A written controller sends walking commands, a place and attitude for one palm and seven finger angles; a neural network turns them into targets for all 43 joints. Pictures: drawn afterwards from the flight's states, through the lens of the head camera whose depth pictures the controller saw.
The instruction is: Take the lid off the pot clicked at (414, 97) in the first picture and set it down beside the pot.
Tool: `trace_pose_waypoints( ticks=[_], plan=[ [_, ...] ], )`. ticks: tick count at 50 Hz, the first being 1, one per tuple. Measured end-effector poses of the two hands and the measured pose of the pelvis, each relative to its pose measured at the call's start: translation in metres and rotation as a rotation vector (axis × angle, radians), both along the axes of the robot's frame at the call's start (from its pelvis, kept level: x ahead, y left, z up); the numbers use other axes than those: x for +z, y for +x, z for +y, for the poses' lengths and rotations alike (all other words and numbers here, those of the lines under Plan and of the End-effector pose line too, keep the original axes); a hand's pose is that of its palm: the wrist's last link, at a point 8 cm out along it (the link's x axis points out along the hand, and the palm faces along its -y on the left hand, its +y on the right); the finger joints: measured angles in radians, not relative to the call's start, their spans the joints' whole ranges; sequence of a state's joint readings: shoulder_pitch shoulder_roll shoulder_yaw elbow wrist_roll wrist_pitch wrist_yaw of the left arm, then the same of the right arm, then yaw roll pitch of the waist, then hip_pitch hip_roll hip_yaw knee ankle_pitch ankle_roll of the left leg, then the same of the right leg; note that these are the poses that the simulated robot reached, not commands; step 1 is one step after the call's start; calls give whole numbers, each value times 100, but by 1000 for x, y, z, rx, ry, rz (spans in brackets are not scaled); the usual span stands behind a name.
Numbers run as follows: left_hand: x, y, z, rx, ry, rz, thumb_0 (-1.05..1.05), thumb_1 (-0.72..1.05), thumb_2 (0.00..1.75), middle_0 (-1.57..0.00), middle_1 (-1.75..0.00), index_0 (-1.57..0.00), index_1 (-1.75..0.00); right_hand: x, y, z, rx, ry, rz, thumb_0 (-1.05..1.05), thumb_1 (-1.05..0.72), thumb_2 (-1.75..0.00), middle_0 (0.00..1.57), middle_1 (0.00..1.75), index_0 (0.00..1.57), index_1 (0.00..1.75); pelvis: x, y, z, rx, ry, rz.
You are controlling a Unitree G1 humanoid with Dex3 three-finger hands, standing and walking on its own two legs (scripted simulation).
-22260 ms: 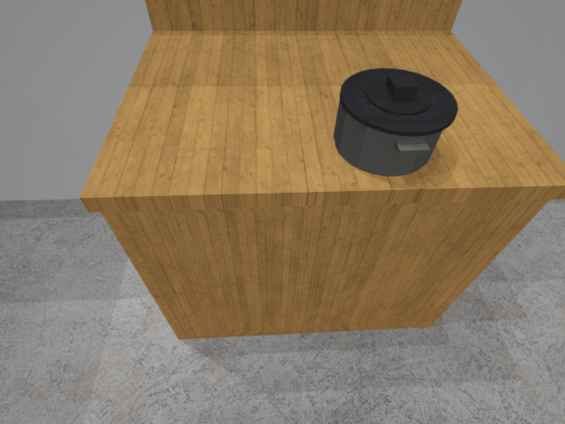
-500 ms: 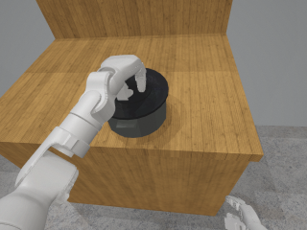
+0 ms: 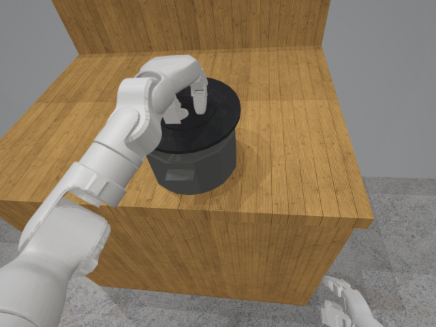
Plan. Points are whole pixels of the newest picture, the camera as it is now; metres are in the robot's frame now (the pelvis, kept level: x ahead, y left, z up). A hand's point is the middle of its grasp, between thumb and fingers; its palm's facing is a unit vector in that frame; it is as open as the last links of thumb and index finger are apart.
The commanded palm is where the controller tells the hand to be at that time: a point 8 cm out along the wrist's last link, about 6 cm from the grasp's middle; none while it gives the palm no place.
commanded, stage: lift the lid straight up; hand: left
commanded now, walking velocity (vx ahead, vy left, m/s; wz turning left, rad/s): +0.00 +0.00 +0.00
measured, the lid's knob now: (183, 99) +0.47 +0.08 +0.19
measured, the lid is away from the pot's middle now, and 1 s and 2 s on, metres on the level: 0.01 0.01 0.07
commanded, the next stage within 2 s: move the lid sideways beside the pot in 1.36 s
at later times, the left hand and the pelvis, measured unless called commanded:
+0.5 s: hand (170, 80) +0.44 +0.09 +0.25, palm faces -0.14 -0.04 -0.99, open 5.2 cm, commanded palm +0.41 +0.10 +0.33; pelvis +0.00 +0.00 +0.00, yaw +0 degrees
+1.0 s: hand (163, 53) +0.44 +0.08 +0.30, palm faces -0.05 -0.06 -1.00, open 5.2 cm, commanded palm +0.40 +0.10 +0.37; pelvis +0.00 +0.01 +0.00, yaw +0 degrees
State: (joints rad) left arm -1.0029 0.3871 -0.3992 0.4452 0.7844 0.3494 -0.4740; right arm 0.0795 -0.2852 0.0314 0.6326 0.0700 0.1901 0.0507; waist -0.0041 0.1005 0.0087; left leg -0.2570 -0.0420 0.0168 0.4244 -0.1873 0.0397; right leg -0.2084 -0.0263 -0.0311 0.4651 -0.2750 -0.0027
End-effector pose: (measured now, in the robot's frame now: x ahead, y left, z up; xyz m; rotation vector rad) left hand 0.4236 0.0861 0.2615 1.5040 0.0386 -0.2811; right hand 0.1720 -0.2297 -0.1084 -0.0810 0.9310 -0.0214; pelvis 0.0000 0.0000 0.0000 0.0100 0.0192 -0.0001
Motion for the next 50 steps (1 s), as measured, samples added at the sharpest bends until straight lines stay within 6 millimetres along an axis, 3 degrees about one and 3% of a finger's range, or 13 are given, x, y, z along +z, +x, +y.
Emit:
trace_pose_waypoints(
  ticks=[10, 22, 50],
  plan=[
    [18, 2, -7, -11, -9, -26, 2, 21, 105, -60, -73, -106, -94, 0, 0, 4, 4, 6, -7, 1, -91, -90, 20, 29, 20, 30, 0, -1, 1, -4, 2, 2],
    [37, 7, 5, 22, -1, -53, 2, 21, 105, -61, -73, -106, -94, 2, -3, 2, -5, -11, -11, 1, -91, -90, 20, 29, 20, 30, 1, 0, 3, -6, 1, 4],
    [88, -6, 5, -6, -16, -161, 2, 21, 105, -61, -73, -107, -94, 8, 13, 19, 37, 8, -57, 1, -91, -90, 20, 29, 20, 30, 1, -2, 10, -3, 0, 7]
  ],
)
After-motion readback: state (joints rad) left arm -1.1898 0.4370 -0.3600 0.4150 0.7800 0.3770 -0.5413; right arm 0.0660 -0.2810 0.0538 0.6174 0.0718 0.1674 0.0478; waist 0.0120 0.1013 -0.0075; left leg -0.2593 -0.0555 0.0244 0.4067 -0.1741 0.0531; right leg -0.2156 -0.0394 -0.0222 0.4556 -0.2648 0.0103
